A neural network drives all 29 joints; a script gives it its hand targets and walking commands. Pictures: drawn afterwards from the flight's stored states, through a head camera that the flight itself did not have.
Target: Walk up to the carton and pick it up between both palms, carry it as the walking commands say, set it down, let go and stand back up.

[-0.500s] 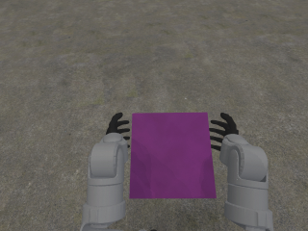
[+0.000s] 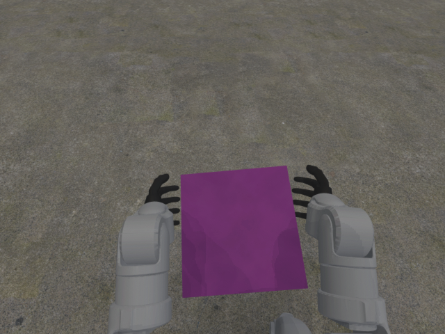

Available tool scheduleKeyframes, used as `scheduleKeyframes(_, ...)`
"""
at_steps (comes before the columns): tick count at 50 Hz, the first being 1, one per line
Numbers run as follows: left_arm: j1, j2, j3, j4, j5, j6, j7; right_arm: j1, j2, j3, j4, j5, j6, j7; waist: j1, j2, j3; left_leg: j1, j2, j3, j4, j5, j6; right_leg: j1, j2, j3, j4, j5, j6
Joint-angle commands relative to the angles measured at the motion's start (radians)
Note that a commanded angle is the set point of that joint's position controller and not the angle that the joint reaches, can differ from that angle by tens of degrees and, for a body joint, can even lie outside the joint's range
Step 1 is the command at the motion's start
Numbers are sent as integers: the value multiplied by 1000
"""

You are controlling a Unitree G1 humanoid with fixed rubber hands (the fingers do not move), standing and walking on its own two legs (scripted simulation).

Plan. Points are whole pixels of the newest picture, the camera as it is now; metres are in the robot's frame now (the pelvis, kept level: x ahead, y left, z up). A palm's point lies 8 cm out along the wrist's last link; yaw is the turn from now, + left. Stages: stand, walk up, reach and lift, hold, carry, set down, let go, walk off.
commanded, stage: carry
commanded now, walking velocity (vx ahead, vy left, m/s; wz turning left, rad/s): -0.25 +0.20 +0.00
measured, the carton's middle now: (238, 232) +0.31 +0.01 -0.04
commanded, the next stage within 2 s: none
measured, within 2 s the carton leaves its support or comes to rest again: neither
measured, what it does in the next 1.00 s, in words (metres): walks backwards: right foot, then left foot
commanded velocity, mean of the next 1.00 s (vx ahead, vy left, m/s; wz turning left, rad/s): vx -0.25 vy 0.20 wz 0.00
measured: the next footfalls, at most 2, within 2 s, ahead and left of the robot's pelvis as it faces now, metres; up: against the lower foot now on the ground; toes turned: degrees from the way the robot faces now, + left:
right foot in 0.30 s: -0.14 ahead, -0.02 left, +0.00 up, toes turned -9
left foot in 0.74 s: -0.30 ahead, +0.32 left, +0.00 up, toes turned +3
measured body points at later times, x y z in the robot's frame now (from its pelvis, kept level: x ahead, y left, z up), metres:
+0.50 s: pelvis -0.21 +0.09 +0.02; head -0.18 +0.04 +0.47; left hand +0.12 +0.20 +0.11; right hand +0.10 -0.08 +0.10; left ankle -0.19 +0.28 -0.61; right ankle -0.18 -0.02 -0.72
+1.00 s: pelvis -0.41 +0.23 +0.01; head -0.37 +0.26 +0.46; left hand -0.09 +0.38 +0.08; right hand -0.07 +0.10 +0.09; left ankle -0.34 +0.31 -0.72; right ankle -0.45 +0.12 -0.65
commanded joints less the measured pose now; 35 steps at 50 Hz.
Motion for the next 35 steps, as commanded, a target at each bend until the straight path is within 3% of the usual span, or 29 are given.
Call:
scheduleKeyframes(1, -682, -1106, -723, -162, -590, -48, -345, -390, 1082, 589, -50, 398, 21, 433, -23, 387, -339, 43, 223, -103, -215, 563, 141, 10, 142, 2, 479, -122, -27)
scheduleKeyframes(3, -655, -1086, -722, -158, -588, -53, -331, -394, 1055, 561, -62, 387, 10, 432, -19, 369, -388, 158, 188, -57, -165, 622, 134, -36, 131, -49, 479, -41, -11)
scheduleKeyframes(6, -563, -1063, -685, -108, -559, -35, -316, -339, 1013, 540, -25, 365, 3, 429, -17, 358, -428, 286, 167, -112, -143, 702, 166, -18, 129, -93, 270, -53, 8)
scheduleKeyframes(10, -461, -1031, -636, -7, -517, -10, -322, -296, 995, 561, 27, 347, 16, 426, -27, 315, -454, 305, 208, -243, -210, 615, 233, 137, 163, -104, -48, -92, -50)
scheduleKeyframes(12, -433, -1034, -604, 35, -501, -8, -334, -307, 1005, 590, 25, 347, 18, 423, -26, 264, -455, 281, 202, -259, -229, 520, 235, 227, 161, -110, -230, -15, -74)
scheduleKeyframes(13, -423, -1044, -591, 48, -498, -10, -342, -319, 1012, 607, 17, 351, 17, 422, -19, 226, -454, 228, 176, -236, -219, 465, 210, 320, 139, -110, -381, 91, -79)
scheduleKeyframes(14, -414, -1051, -580, 55, -495, -14, -350, -331, 1019, 627, 4, 359, 15, 420, -17, 171, -448, 122, 137, -204, -207, 372, 166, 455, 82, -68, -504, 185, -80)
scheduleKeyframes(15, -403, -1054, -567, 60, -491, -17, -358, -358, 1026, 649, -6, 374, 11, 418, -14, 35, -417, -63, 82, -168, -125, 155, 112, 585, -46, 80, -574, 196, -88)
scheduleKeyframes(16, -401, -1060, -570, 59, -481, -43, -354, -419, 1036, 687, -98, 409, 13, 422, 13, -379, -355, -338, -64, 22, 177, -232, 34, 565, -393, 406, -557, 555, -270)
scheduleKeyframes(17, -433, -1082, -558, 27, -491, -56, -357, -535, 1065, 725, -154, 437, 4, 422, 12, -269, -283, -337, -29, -155, 452, -282, 33, 409, -433, 390, -526, 759, -333)
scheduleKeyframes(18, -464, -1107, -567, -10, -500, -58, -359, -566, 1079, 726, -171, 454, -6, 418, 3, -65, -280, -317, -69, -202, 551, -229, 25, 377, -347, 253, -501, 771, -267)
scheduleKeyframes(19, -482, -1090, -579, -77, -512, -64, -356, -565, 1088, 735, -185, 476, -13, 416, -7, 19, -285, -324, -74, -211, 620, -153, 13, 380, -280, 146, -473, 723, -204)
scheduleKeyframes(20, -487, -1071, -578, -118, -517, -69, -354, -547, 1078, 737, -189, 490, -12, 411, -20, 5, -299, -349, -66, -204, 644, -70, 0, 415, -222, 76, -442, 735, -159)
scheduleKeyframes(21, -485, -1046, -571, -132, -513, -69, -352, -519, 1063, 741, -169, 495, -6, 407, -24, -31, -325, -351, -69, -177, 662, -24, -24, 449, -176, 22, -416, 771, -142)
scheduleKeyframes(24, -412, -969, -525, -81, -459, -45, -344, -408, 1017, 713, -48, 468, 26, 394, -10, -120, -360, -335, -69, -141, 640, -46, -89, 519, -147, 12, -375, 859, -142)
scheduleKeyframes(27, -394, -949, -518, -17, -435, -20, -353, -355, 1012, 678, 54, 434, 55, 393, -5, -178, -364, -252, -57, -90, 458, -120, -109, 506, -148, 33, -377, 840, -140)
scheduleKeyframes(31, -471, -976, -534, -2, -459, -13, -375, -397, 1052, 662, 57, 421, 61, 402, 4, -264, -332, -104, -45, 1, 173, -197, -89, 403, -160, 101, -482, 434, -144)
scheduleKeyframes(33, -491, -993, -548, -1, -472, -18, -377, -418, 1056, 661, 37, 418, 57, 409, 16, -286, -333, -45, -50, 32, 23, -158, -67, 388, -176, 136, -495, 343, -144)
scheduleKeyframes(35, -499, -1011, -569, -5, -475, -22, -370, -404, 1055, 653, 35, 411, 53, 418, 7, -235, -357, 79, -54, 67, -229, -28, -24, 344, -147, 104, -425, 324, -111)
